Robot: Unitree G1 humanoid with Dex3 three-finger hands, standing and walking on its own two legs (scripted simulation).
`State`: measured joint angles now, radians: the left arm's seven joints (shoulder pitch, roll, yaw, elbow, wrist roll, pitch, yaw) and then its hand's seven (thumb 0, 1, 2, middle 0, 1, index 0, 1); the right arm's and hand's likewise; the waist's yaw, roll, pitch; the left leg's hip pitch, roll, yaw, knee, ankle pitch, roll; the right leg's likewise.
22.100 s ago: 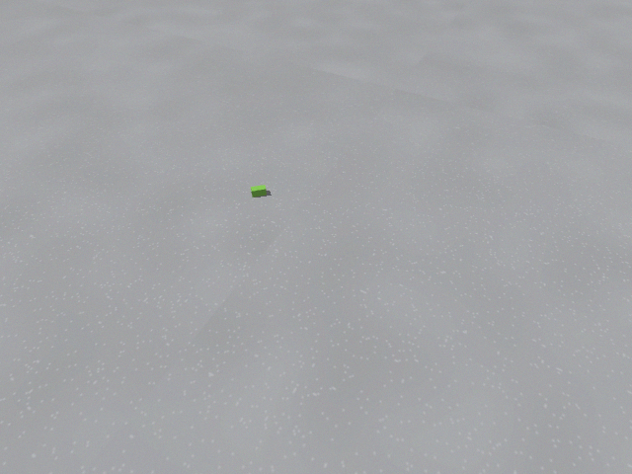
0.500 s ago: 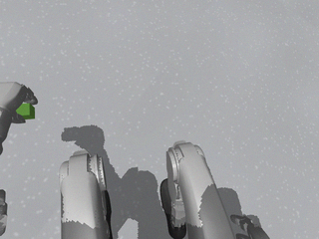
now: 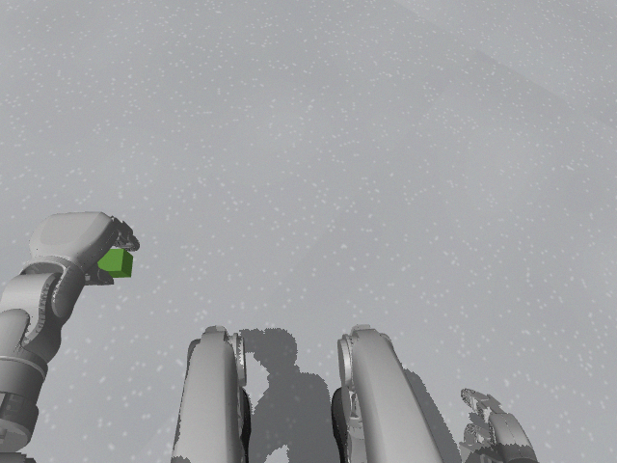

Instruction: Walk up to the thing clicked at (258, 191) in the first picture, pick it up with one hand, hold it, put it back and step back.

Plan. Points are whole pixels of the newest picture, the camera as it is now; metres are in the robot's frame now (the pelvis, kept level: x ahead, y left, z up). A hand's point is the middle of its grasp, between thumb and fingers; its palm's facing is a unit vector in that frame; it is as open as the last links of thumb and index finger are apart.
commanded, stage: lift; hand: left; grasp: from above
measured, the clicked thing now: (102, 264) +0.40 +0.29 -0.12
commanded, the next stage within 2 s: hold in 0.84 s
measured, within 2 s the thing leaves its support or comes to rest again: neither
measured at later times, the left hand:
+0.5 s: hand (38, 240) +0.35 +0.26 +0.09, palm faces -0.46 -0.08 -0.89, open 6.3 cm
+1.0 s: hand (22, 174) +0.37 +0.24 +0.16, palm faces -0.46 -0.08 -0.88, open 6.3 cm
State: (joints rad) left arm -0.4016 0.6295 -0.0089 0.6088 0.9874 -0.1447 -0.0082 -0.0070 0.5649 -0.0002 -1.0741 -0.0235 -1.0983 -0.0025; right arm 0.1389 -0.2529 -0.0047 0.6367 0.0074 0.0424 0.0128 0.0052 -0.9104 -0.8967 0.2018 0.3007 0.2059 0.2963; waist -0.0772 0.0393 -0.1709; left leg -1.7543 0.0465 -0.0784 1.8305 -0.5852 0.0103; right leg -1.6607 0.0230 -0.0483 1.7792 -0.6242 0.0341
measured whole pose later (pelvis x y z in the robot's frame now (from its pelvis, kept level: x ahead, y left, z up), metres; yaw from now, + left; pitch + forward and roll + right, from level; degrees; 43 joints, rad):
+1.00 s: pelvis +0.08 +0.00 +0.23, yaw +2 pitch +10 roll -1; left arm -0.27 0.42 -0.18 0.73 1.01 -0.05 0.07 -0.01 0.56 0.03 -1.04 -0.09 -1.07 -0.05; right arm 0.25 -0.24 -0.04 0.72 0.04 0.00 -0.05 0.01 -0.91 -0.89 0.20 0.30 0.20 0.30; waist -0.04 0.04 -0.08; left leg -0.62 0.04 0.02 0.81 -0.35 0.00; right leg -0.58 0.00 0.02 0.78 -0.37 0.02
